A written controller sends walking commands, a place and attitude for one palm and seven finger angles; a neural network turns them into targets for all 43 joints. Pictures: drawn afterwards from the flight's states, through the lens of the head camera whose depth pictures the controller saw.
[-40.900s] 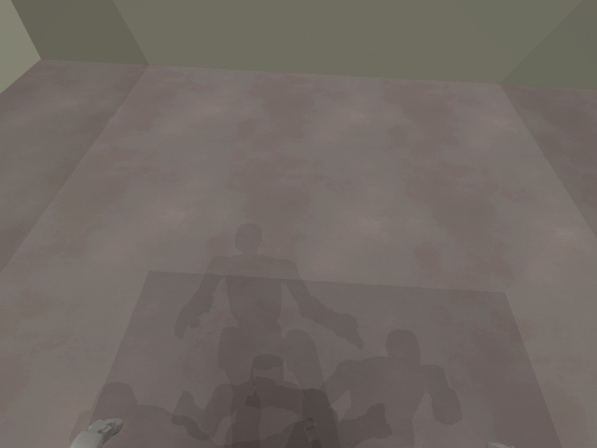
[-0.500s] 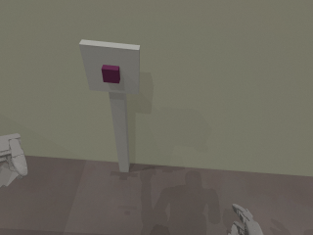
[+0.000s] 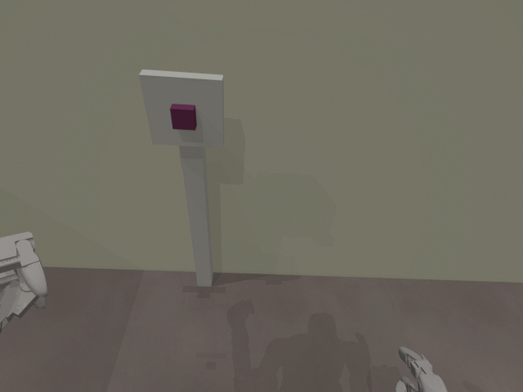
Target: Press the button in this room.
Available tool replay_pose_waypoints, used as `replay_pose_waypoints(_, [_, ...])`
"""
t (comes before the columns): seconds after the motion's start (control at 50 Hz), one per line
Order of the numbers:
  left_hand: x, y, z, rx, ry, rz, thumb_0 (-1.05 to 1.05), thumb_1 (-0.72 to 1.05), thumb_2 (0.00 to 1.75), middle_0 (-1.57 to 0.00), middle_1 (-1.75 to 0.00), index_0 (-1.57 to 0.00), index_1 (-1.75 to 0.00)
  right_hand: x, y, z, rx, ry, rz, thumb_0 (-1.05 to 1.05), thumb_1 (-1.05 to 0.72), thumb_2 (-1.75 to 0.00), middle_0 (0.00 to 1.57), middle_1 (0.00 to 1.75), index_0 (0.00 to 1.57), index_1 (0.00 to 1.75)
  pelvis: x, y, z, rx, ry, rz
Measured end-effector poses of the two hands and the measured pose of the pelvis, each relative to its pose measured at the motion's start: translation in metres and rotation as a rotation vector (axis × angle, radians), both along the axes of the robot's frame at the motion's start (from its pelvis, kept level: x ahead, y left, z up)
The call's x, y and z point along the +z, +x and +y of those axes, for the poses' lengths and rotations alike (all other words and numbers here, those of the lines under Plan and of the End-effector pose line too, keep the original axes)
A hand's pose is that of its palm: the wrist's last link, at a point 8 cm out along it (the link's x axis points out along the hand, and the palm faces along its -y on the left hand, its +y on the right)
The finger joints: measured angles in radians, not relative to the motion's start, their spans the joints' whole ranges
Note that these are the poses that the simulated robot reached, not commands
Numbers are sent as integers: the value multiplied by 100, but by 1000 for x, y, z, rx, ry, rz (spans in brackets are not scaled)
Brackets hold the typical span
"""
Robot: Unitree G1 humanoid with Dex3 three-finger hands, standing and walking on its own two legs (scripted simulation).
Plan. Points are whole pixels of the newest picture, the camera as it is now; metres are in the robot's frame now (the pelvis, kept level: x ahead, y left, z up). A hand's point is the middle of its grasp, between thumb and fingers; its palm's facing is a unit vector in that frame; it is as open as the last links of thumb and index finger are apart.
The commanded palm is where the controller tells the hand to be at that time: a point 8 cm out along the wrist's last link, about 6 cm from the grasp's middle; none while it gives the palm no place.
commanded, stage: stop stepping back and stand still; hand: left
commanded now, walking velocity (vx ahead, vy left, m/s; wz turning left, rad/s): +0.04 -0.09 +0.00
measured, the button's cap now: (184, 116) +0.69 +0.24 +0.08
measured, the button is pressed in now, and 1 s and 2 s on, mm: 0 0 0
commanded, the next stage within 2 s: let the arm hang, fingers relaxed in 1.12 s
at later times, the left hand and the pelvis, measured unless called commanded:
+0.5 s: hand out of the picture +0.13 +0.27 +0.16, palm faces +0.44 -0.84 -0.32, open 3.1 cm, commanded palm +0.04 +0.30 +0.19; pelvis -0.08 +0.02 +0.00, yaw +2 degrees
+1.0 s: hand (59, 316) +0.15 +0.23 +0.17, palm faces +0.34 -0.84 -0.43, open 3.1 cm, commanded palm +0.09 +0.27 +0.19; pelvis -0.04 -0.01 +0.00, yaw +0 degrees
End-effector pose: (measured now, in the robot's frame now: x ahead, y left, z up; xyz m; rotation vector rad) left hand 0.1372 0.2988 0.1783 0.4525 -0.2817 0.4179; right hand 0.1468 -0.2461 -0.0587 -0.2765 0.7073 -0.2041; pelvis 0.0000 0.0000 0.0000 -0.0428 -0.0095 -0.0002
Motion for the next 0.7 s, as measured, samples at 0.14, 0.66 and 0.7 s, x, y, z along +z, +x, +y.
replay_pose_waypoints(0.14, [-7, -19, -22, -72, -39, 88, 1, 89, 90, -130, -150, -131, -150, 14, -35, 15, 35, 25, -39, 1, -90, -90, 21, 30, 20, 30, 10, -41, -3, 37, 9, 4])
replay_pose_waypoints(0.66, [28, -68, -21, -133, 139, 45, 1, 89, 90, -131, -150, -131, -150, -3, -90, 49, 53, 111, 42, 1, -90, -90, 21, 30, 21, 30, 13, -68, 6, 12, 2, 13])
replay_pose_waypoints(0.7, [26, -66, -17, -83, 177, 62, 1, 89, 90, -131, -150, -131, -150, -13, -83, 42, 56, 115, 54, 1, -90, -90, 21, 30, 21, 30, 7, -65, 0, 12, 25, 27])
